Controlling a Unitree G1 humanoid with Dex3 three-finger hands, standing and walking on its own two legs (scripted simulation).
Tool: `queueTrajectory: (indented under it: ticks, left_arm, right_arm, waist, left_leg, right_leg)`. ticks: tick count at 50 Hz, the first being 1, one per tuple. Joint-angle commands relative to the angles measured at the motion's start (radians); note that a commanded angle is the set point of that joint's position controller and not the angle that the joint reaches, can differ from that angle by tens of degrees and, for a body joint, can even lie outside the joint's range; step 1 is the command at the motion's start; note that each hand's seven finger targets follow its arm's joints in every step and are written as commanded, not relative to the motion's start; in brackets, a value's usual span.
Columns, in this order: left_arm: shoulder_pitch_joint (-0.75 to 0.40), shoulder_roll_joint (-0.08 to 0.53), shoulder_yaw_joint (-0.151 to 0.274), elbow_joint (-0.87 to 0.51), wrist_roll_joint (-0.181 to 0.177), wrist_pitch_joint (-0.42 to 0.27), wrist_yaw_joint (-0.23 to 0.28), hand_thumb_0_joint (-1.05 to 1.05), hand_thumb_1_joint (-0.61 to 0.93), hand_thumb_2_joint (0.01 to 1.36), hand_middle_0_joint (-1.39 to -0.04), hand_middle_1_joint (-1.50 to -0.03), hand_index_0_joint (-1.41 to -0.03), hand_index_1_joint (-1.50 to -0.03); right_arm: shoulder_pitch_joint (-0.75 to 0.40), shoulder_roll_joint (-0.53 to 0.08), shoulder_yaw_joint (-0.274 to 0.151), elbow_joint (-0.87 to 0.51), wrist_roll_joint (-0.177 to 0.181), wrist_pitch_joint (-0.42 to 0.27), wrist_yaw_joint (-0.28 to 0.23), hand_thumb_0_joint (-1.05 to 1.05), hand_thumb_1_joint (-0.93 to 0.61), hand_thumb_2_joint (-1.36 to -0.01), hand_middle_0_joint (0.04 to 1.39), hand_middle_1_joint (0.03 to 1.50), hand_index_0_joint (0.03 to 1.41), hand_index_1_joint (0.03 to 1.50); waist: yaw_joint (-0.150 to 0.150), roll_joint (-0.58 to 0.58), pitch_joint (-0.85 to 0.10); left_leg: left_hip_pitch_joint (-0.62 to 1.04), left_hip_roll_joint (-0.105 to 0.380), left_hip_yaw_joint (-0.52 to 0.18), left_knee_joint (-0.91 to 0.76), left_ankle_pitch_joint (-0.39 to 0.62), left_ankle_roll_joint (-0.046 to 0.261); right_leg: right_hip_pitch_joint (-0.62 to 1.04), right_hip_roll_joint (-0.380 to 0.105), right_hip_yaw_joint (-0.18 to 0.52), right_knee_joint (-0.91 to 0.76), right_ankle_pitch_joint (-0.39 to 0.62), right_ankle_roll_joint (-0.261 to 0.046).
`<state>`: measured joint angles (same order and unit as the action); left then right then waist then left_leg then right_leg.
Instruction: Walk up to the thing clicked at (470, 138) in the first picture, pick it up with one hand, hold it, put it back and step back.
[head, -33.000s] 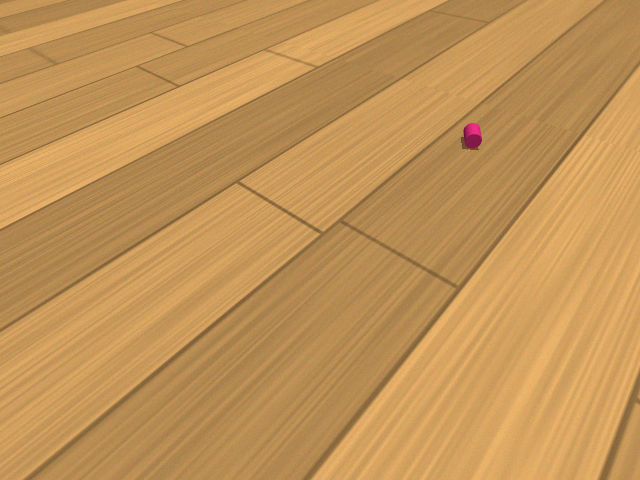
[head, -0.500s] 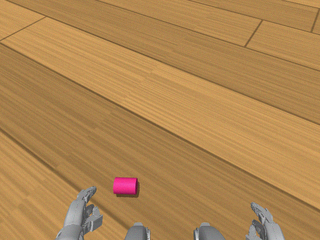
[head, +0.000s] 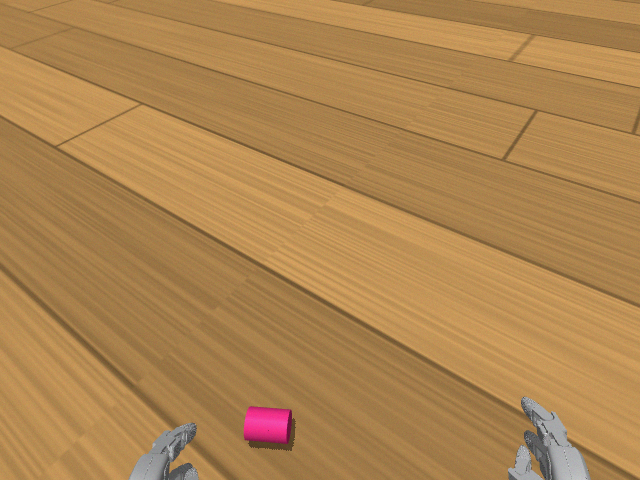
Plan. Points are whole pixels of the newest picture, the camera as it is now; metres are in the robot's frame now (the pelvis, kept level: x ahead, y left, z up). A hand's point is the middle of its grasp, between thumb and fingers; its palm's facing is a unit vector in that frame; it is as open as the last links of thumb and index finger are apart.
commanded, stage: home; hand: left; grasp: from above
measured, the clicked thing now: (268, 424) +0.44 +0.21 -0.67
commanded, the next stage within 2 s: stand in 1.74 s
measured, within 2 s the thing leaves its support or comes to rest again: neither
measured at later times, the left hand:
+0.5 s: hand out of the picture +0.16 +0.18 -0.05, palm faces +0.04 -0.98 -0.21, open 7.4 cm
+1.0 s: hand out of the picture +0.16 +0.18 -0.05, palm faces +0.04 -0.98 -0.21, open 7.4 cm
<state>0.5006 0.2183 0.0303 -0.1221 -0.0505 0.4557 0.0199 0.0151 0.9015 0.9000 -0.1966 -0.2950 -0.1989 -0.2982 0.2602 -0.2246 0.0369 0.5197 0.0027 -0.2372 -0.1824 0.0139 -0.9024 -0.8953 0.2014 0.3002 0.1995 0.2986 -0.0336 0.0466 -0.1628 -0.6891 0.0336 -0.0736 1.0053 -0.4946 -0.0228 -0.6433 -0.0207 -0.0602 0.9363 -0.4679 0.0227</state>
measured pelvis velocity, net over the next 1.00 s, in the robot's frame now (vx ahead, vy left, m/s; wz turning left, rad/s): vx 0.00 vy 0.00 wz -0.01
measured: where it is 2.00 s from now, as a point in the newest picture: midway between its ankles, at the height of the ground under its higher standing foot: outside the picture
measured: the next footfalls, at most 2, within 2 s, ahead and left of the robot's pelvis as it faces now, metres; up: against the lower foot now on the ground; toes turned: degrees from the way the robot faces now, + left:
none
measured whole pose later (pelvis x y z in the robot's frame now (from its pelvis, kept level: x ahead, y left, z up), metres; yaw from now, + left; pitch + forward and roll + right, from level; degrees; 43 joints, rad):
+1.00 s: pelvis +0.00 +0.00 +0.00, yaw +0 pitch +10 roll -3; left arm 0.50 0.22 0.03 -0.14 -0.05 0.46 0.02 0.02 0.90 0.90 -0.20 -0.29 -0.20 -0.30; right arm 0.28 -0.22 0.03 0.55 0.00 -0.25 -0.19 0.02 -0.90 -0.90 0.20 0.30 0.20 0.30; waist -0.03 0.05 -0.15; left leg -0.69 0.04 -0.07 1.01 -0.50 -0.02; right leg -0.65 -0.02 -0.05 0.95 -0.47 0.02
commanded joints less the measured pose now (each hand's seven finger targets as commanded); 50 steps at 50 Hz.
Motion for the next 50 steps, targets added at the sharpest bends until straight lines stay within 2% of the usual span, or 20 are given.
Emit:
queueTrajectory:
  ticks: [1, 3, 4, 5, 8, 12, 20, 21, 22, 26, 29, 31, 33, 43, 45, 47, 50]
  left_arm:
    - [-0.029, 0.107, 0.063, -0.194, 0.009, -0.05, 0.005, 0.0, 0.9, 0.9, -0.2, -0.299, -0.2, -0.299]
    - [-0.04, 0.105, 0.057, -0.195, 0.011, -0.051, 0.006, 0.0, 0.899, 0.9, -0.2, -0.299, -0.2, -0.299]
    - [-0.033, 0.109, 0.071, -0.198, 0.011, -0.051, 0.008, 0.0, 0.9, 0.9, -0.2, -0.299, -0.2, -0.299]
    - [-0.032, 0.102, 0.06, -0.201, 0.009, -0.053, 0.008, 0.0, 0.9, 0.9, -0.2, -0.299, -0.2, -0.299]
    - [-0.022, 0.107, 0.062, -0.2, 0.01, -0.049, 0.01, 0.0, 0.899, 0.899, -0.2, -0.299, -0.2, -0.299]
    - [-0.02, 0.1, 0.062, -0.194, 0.007, -0.049, 0.011, 0.0, 0.899, 0.9, -0.2, -0.299, -0.2, -0.299]
    - [-0.009, 0.104, 0.067, -0.196, 0.005, -0.05, 0.012, 0.0, 0.9, 0.9, -0.2, -0.299, -0.2, -0.299]
    - [-0.012, 0.098, 0.055, -0.196, 0.004, -0.049, 0.009, 0.0, 0.9, 0.9, -0.2, -0.299, -0.2, -0.299]
    - [-0.015, 0.104, 0.066, -0.189, 0.004, -0.048, 0.009, 0.0, 0.899, 0.9, -0.2, -0.299, -0.2, -0.299]
    - [-0.021, 0.106, 0.064, -0.189, 0.006, -0.046, 0.009, 0.0, 0.9, 0.9, -0.2, -0.299, -0.2, -0.299]
    - [-0.033, 0.108, 0.061, -0.208, 0.004, -0.045, 0.006, 0.0, 0.9, 0.9, -0.2, -0.299, -0.2, -0.299]
    - [-0.017, 0.104, 0.059, -0.191, 0.009, -0.041, 0.006, 0.0, 0.9, 0.9, -0.2, -0.299, -0.2, -0.299]
    - [-0.029, 0.108, 0.065, -0.202, 0.007, -0.041, 0.007, 0.0, 0.9, 0.9, -0.2, -0.299, -0.2, -0.299]
    - [-0.022, 0.106, 0.058, -0.21, 0.008, -0.042, 0.007, 0.0, 0.9, 0.9, -0.2, -0.299, -0.2, -0.299]
    - [-0.04, 0.117, 0.065, -0.228, 0.007, -0.044, 0.007, 0.0, 0.9, 0.9, -0.2, -0.299, -0.2, -0.299]
    - [-0.025, 0.1, 0.05, -0.191, 0.009, -0.041, 0.006, 0.0, 0.9, 0.9, -0.2, -0.299, -0.2, -0.299]
    - [-0.024, 0.109, 0.062, -0.21, 0.008, -0.041, 0.008, 0.0, 0.9, 0.9, -0.2, -0.299, -0.2, -0.299]
  right_arm:
    - [-0.045, -0.115, -0.058, -0.144, 0.0, -0.053, -0.006, 0.0, -0.9, -0.9, 0.2, 0.3, 0.2, 0.3]
    - [-0.052, -0.114, -0.056, -0.142, 0.001, -0.054, -0.006, 0.0, -0.9, -0.9, 0.2, 0.3, 0.2, 0.3]
    - [-0.051, -0.114, -0.056, -0.144, 0.0, -0.054, -0.006, 0.0, -0.9, -0.9, 0.2, 0.3, 0.2, 0.3]
    - [-0.052, -0.113, -0.057, -0.14, 0.0, -0.056, -0.006, 0.0, -0.9, -0.9, 0.2, 0.3, 0.2, 0.3]
    - [-0.051, -0.114, -0.057, -0.142, 0.002, -0.056, -0.009, 0.0, -0.9, -0.9, 0.2, 0.3, 0.2, 0.3]
    - [-0.051, -0.112, -0.056, -0.141, 0.001, -0.057, -0.009, 0.0, -0.9, -0.9, 0.2, 0.3, 0.2, 0.3]
    - [-0.045, -0.115, -0.061, -0.137, 0.002, -0.059, -0.012, 0.0, -0.9, -0.9, 0.2, 0.3, 0.2, 0.3]
    - [-0.044, -0.114, -0.06, -0.135, 0.002, -0.059, -0.012, 0.0, -0.9, -0.9, 0.2, 0.3, 0.2, 0.3]
    - [-0.043, -0.116, -0.061, -0.133, 0.002, -0.059, -0.013, 0.0, -0.9, -0.9, 0.2, 0.3, 0.2, 0.3]
    - [-0.05, -0.115, -0.059, -0.138, 0.003, -0.061, -0.013, 0.0, -0.9, -0.9, 0.2, 0.3, 0.2, 0.3]
    - [-0.047, -0.114, -0.059, -0.138, 0.004, -0.061, -0.013, 0.0, -0.9, -0.9, 0.2, 0.3, 0.2, 0.3]
    - [-0.05, -0.113, -0.059, -0.141, 0.005, -0.061, -0.013, 0.0, -0.9, -0.9, 0.2, 0.3, 0.2, 0.3]
    - [-0.051, -0.114, -0.06, -0.141, 0.005, -0.061, -0.014, 0.0, -0.9, -0.9, 0.2, 0.3, 0.2, 0.3]
    - [-0.044, -0.114, -0.062, -0.136, 0.003, -0.062, -0.015, 0.0, -0.9, -0.9, 0.2, 0.3, 0.2, 0.3]
    - [-0.047, -0.118, -0.061, -0.136, 0.004, -0.063, -0.015, 0.0, -0.9, -0.9, 0.2, 0.3, 0.2, 0.3]
    - [-0.048, -0.111, -0.058, -0.132, 0.003, -0.063, -0.015, 0.0, -0.9, -0.9, 0.2, 0.3, 0.2, 0.3]
    - [-0.048, -0.112, -0.06, -0.137, 0.005, -0.064, -0.016, 0.0, -0.9, -0.9, 0.2, 0.3, 0.2, 0.3]
  waist:
    - [-0.011, 0.02, -0.081]
    - [-0.008, 0.01, -0.057]
    - [-0.003, 0.015, -0.061]
    - [-0.01, 0.011, -0.086]
    - [-0.004, -0.001, -0.082]
    - [-0.004, -0.002, -0.086]
    - [-0.001, -0.011, -0.099]
    - [-0.005, -0.013, -0.104]
    - [-0.004, -0.003, -0.079]
    - [-0.001, -0.005, -0.055]
    - [-0.006, -0.006, -0.086]
    - [-0.004, -0.006, -0.055]
    - [-0.003, -0.003, -0.065]
    - [-0.008, 0.004, -0.092]
    - [-0.005, 0.006, -0.079]
    - [-0.006, 0.001, -0.067]
    - [-0.003, -0.003, -0.076]
  left_leg:
    - [0.106, -0.042, 0.038, -0.159, 0.242, 0.032]
    - [0.097, -0.04, 0.035, -0.168, 0.217, 0.032]
    - [0.098, -0.039, 0.038, -0.168, 0.212, 0.031]
    - [0.107, -0.038, 0.031, -0.167, 0.227, 0.03]
    - [0.103, -0.04, 0.041, -0.154, 0.248, 0.033]
    - [0.096, -0.038, 0.036, -0.161, 0.212, 0.033]
    - [0.098, -0.033, 0.034, -0.156, 0.239, 0.032]
    - [0.1, -0.035, 0.034, -0.154, 0.242, 0.032]
    - [0.092, -0.034, 0.037, -0.156, 0.234, 0.032]
    - [0.073, -0.035, 0.037, -0.166, 0.183, 0.033]
    - [0.085, -0.038, 0.04, -0.156, 0.199, 0.035]
    - [0.076, -0.035, 0.039, -0.166, 0.174, 0.033]
    - [0.078, -0.036, 0.041, -0.166, 0.166, 0.032]
    - [0.096, -0.033, 0.036, -0.155, 0.221, 0.03]
    - [0.093, -0.032, 0.035, -0.16, 0.203, 0.032]
    - [0.082, -0.032, 0.033, -0.158, 0.209, 0.031]
    - [0.086, -0.033, 0.038, -0.156, 0.207, 0.032]
  right_leg:
    - [0.056, 0.039, -0.015, -0.146, 0.217, -0.019]
    - [0.049, 0.039, -0.018, -0.149, 0.193, -0.018]
    - [0.054, 0.039, -0.017, -0.15, 0.188, -0.019]
    - [0.059, 0.042, -0.019, -0.143, 0.198, -0.02]
    - [0.065, 0.038, -0.016, -0.146, 0.222, -0.017]
    - [0.061, 0.04, -0.016, -0.147, 0.19, -0.018]
    - [0.069, 0.042, -0.019, -0.138, 0.209, -0.019]
    - [0.067, 0.041, -0.017, -0.138, 0.214, -0.018]
    - [0.059, 0.041, -0.016, -0.139, 0.208, -0.018]
    - [0.046, 0.04, -0.017, -0.151, 0.158, -0.018]
    - [0.057, 0.038, -0.01, -0.152, 0.179, -0.016]
    - [0.042, 0.04, -0.013, -0.15, 0.153, -0.018]
    - [0.041, 0.04, -0.013, -0.155, 0.141, -0.018]
    - [0.049, 0.041, -0.013, -0.137, 0.191, -0.019]
    - [0.047, 0.04, -0.013, -0.14, 0.174, -0.02]
    - [0.044, 0.041, -0.017, -0.138, 0.179, -0.019]
    - [0.051, 0.039, -0.013, -0.142, 0.177, -0.018]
